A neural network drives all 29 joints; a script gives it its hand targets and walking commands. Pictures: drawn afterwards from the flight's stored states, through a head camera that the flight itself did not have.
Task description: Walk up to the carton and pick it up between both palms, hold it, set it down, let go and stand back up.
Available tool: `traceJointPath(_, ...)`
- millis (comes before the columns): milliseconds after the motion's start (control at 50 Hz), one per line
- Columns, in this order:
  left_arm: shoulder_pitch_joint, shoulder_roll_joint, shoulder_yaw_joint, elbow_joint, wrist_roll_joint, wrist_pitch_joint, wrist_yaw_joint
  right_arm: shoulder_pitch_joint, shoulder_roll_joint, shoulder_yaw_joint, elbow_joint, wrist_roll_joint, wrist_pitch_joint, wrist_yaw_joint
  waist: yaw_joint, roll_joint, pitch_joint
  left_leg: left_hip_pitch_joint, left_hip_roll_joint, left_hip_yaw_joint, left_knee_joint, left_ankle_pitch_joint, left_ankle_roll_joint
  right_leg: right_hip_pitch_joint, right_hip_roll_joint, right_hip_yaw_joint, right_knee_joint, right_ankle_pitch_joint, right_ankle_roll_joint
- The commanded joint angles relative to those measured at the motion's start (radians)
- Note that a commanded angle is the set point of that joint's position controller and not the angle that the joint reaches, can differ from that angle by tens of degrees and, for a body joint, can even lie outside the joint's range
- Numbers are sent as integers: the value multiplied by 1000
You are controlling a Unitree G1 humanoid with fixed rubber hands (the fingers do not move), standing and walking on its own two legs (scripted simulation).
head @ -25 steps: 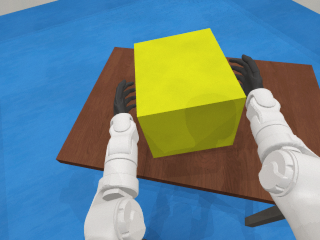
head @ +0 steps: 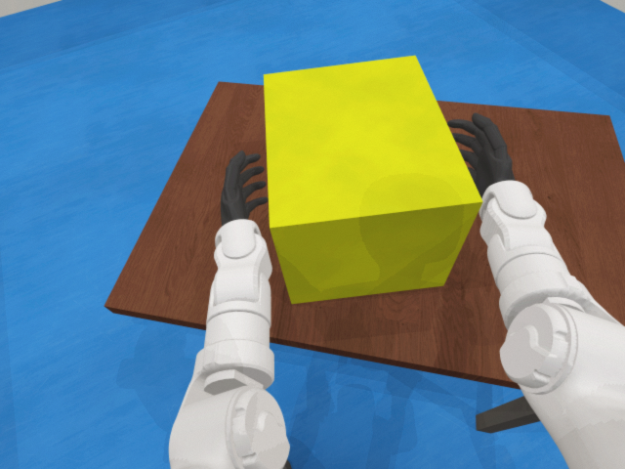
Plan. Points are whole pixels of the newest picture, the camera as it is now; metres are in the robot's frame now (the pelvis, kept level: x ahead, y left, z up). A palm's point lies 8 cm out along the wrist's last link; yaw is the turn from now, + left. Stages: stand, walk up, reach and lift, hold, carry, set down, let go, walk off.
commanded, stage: set down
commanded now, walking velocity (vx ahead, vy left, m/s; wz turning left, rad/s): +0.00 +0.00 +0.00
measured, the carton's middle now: (353, 180) +0.52 +0.06 +0.01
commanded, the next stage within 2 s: none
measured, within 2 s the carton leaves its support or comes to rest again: rests again in 0.10 s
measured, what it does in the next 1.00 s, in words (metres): stands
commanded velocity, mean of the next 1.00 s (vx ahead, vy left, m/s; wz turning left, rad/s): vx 0.00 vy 0.00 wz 0.00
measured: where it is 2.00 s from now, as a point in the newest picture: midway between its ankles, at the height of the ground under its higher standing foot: outside the picture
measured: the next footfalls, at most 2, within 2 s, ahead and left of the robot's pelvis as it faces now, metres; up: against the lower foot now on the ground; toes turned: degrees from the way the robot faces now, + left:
none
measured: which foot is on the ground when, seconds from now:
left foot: down 0.00-1.00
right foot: down 0.00-1.00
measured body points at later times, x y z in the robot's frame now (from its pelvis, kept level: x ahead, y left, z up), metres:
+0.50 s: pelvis +0.00 +0.00 +0.00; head +0.10 +0.01 +0.44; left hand +0.40 +0.20 +0.06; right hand +0.50 -0.11 +0.07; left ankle +0.01 +0.15 -0.74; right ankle -0.02 -0.06 -0.74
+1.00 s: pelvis +0.00 +0.01 +0.00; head +0.10 +0.01 +0.44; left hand +0.41 +0.20 +0.05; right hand +0.50 -0.11 +0.07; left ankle +0.01 +0.15 -0.74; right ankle -0.02 -0.06 -0.74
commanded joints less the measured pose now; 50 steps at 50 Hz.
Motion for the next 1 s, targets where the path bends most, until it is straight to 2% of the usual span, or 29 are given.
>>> traceJointPath(0, -463, -275, -220, -26, 3, -16, -41, -442, 388, 148, -10, -47, -21, 149, 36, -97, -600, 241, -58, 28, 65, 267, 77, 316, -41, 13, 30, 433, 91)
traceJointPath(140, -454, -291, -225, -26, 10, -26, -41, -434, 397, 141, -29, -57, -32, 151, 20, -87, -599, 235, -58, 22, 76, 278, 75, 314, -48, 12, 33, 448, 94)
traceJointPath(160, -440, -289, -224, -31, 9, -27, -39, -429, 386, 144, -32, -55, -35, 151, 28, -87, -612, 251, -55, 24, 78, 297, 72, 310, -45, 8, 35, 449, 94)
traceJointPath(220, -419, -287, -222, -18, 11, -28, -37, -418, 381, 154, -35, -52, -34, 148, 25, -101, -597, 234, -57, 18, 82, 293, 72, 317, -45, 10, 34, 460, 97)
traceJointPath(260, -421, -282, -227, -18, 8, -30, -37, -416, 374, 151, -31, -52, -36, 150, 23, -91, -595, 241, -56, 19, 84, 300, 70, 306, -43, 9, 34, 461, 94)
traceJointPath(300, -415, -276, -219, -10, 10, -35, -37, -411, 370, 152, -33, -54, -33, 149, 23, -111, -574, 222, -56, 16, 78, 290, 75, 314, -41, 9, 29, 451, 98)
traceJointPath(320, -407, -280, -214, -8, 14, -36, -36, -407, 379, 152, -19, -53, -31, 149, 33, -106, -574, 221, -57, 21, 81, 290, 73, 316, -45, 14, 34, 452, 96)
traceJointPath(420, -403, -275, -219, -11, 10, -33, -33, -400, 355, 149, -20, -48, -32, 144, 20, -97, -571, 257, -52, 17, 89, 318, 68, 280, -38, 10, 20, 420, 90)
traceJointPath(460, -391, -269, -209, -4, 15, -34, -32, -388, 354, 149, -11, -50, -28, 145, 30, -94, -554, 259, -52, 19, 87, 302, 69, 275, -41, 14, 16, 396, 88)
traceJointPath(540, -374, -251, -198, -4, 23, -38, -26, -379, 330, 139, -28, -55, -27, 143, 26, -98, -562, 253, -55, 18, 86, 301, 70, 284, -35, 12, 12, 398, 88)
traceJointPath(560, -375, -250, -195, -7, 25, -40, -24, -377, 335, 140, -18, -54, -25, 143, 37, -97, -556, 247, -55, 21, 87, 308, 70, 287, -33, 13, 18, 393, 86)
traceJointPath(700, -373, -222, -184, -4, 31, -54, -11, -370, 291, 126, -30, -55, -33, 135, 26, -66, -581, 285, -51, 14, 105, 355, 63, 250, -36, 15, 12, 397, 86)
traceJointPath(860, -354, -118, -178, 17, 4, -68, 12, -375, 181, 168, -30, -1, -34, 112, 44, -88, -583, 238, -55, 13, 105, 346, 63, 283, -35, 31, 18, 446, 88)
traceJointPath(980, -362, -22, -217, 49, -71, -89, 57, -410, 38, 245, -1, 118, -36, 78, 53, -83, -589, 246, -44, -3, 112, 377, 56, 231, -24, 41, 0, 410, 78)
